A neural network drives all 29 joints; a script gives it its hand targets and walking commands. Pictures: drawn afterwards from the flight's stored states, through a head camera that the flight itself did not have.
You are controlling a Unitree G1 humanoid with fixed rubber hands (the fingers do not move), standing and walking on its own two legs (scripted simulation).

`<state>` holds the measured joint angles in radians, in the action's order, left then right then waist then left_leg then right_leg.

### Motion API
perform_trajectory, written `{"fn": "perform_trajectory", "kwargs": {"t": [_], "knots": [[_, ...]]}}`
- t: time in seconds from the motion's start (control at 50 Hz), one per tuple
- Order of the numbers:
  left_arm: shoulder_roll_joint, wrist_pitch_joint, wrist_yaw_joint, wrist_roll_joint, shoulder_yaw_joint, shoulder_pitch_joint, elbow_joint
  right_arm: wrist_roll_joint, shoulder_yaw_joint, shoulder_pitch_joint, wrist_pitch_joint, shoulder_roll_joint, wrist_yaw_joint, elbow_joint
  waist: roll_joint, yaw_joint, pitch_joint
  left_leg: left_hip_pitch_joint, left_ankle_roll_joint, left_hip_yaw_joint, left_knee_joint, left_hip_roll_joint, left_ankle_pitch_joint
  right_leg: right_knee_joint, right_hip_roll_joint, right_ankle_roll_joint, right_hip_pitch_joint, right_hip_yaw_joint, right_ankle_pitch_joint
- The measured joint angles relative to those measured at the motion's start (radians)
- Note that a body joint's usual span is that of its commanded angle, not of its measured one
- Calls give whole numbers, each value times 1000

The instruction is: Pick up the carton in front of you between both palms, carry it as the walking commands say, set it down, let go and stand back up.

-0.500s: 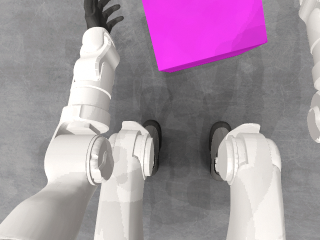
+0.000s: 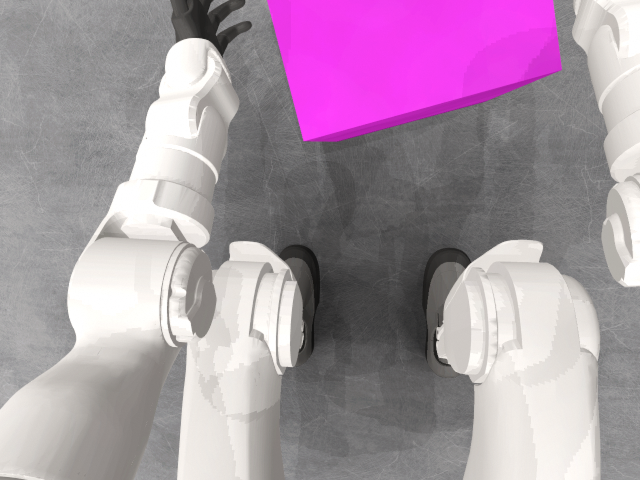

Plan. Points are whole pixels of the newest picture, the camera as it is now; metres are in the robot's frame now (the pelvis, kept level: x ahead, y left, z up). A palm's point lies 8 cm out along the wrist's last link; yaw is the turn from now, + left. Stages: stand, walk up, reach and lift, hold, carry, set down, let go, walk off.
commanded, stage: reach and lift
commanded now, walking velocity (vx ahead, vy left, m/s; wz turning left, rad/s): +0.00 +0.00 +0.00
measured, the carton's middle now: (394, 24) +0.54 -0.06 -0.25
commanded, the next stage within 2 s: none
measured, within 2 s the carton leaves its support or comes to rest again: leaves its support in 0.50 s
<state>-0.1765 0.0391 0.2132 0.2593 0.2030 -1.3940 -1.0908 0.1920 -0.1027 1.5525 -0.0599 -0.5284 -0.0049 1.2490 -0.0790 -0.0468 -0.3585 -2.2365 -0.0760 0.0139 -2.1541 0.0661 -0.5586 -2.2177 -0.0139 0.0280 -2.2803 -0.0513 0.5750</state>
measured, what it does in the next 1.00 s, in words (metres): rises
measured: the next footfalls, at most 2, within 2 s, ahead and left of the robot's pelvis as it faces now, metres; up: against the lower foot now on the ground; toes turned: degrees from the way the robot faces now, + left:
none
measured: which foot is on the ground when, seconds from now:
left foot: down 0.00-1.00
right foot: down 0.00-1.00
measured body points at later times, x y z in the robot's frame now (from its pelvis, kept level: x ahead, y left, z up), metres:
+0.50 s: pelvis +0.00 +0.00 -0.01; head +0.36 -0.07 +0.25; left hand +0.55 +0.10 -0.16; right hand +0.57 -0.20 -0.18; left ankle +0.13 +0.13 -0.34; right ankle +0.11 -0.12 -0.34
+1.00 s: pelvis -0.01 +0.02 +0.08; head +0.26 -0.05 +0.44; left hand +0.51 +0.10 +0.01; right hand +0.51 -0.21 +0.01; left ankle +0.13 +0.13 -0.34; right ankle +0.10 -0.12 -0.34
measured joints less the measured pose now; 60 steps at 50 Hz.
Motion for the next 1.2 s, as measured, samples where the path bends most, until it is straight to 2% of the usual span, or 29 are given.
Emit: {"fn": "perform_trajectory", "kwargs": {"t": [0.1,0.24,0.28,0.38,0.46,0.56,0.66,0.7,0.72,0.8,0.92,0.98,1.08,1.2], "knots": [[23,2,-3,-46,35,-6,-14,-4,-1,15,-3,10,-12,32,9,2,13,0,6,6,17,-3,10,17,3,-5,-1,-6,-11],[54,-1,0,-71,39,-65,-22,-5,-21,70,0,42,-13,65,5,10,-14,4,6,4,36,2,28,36,-1,-6,7,-4,-25],[67,-1,22,-101,84,-78,-26,-14,-25,89,-5,47,-14,86,4,11,-18,7,6,3,36,-1,28,37,1,-6,8,-4,-27],[88,58,0,-201,221,-79,2,-99,15,122,-58,70,-10,102,-6,13,-2,-7,4,3,16,-2,23,16,5,-2,-10,-4,-27],[93,106,-19,-250,276,-65,41,-148,63,81,-103,90,-14,41,-7,20,25,-28,-5,-9,-7,8,16,-8,-4,10,-28,8,-16],[100,137,-10,-236,268,-20,105,-145,70,-9,-134,115,12,-61,-15,13,72,-46,-19,-28,-23,18,7,-18,-5,18,-43,23,-8],[141,155,30,-193,249,116,263,-134,64,-118,-184,161,59,-185,-19,0,146,-34,-39,-52,-11,38,-9,8,24,3,-40,20,-18],[162,164,25,-185,255,187,335,-148,85,-156,-207,187,60,-235,-19,6,184,-23,-47,-58,6,43,-12,31,39,-10,-32,13,-27],[172,169,22,-186,259,218,364,-157,99,-173,-219,200,61,-257,-19,10,204,-16,-39,-58,16,43,-10,45,45,-17,-25,9,-32],[214,197,8,-232,292,291,430,-205,175,-231,-262,244,42,-309,-9,27,286,22,-19,-52,73,27,2,115,62,-36,17,0,-53],[278,253,-33,-404,409,291,409,-339,334,-263,-293,297,-1,-263,32,19,392,102,1,-43,192,8,26,244,79,-47,96,-15,-87],[290,273,-52,-459,438,301,419,-401,394,-278,-293,327,-14,-258,45,17,430,135,2,-44,253,15,41,305,79,-48,131,-20,-100],[296,285,-70,-481,432,338,458,-452,447,-332,-290,374,-18,-311,41,26,474,178,10,-55,338,28,61,391,63,-49,185,-14,-109],[308,290,-70,-452,373,415,521,-429,437,-445,-302,406,-22,-433,31,32,508,240,18,-65,409,30,63,468,54,-53,256,-7,-106]]}}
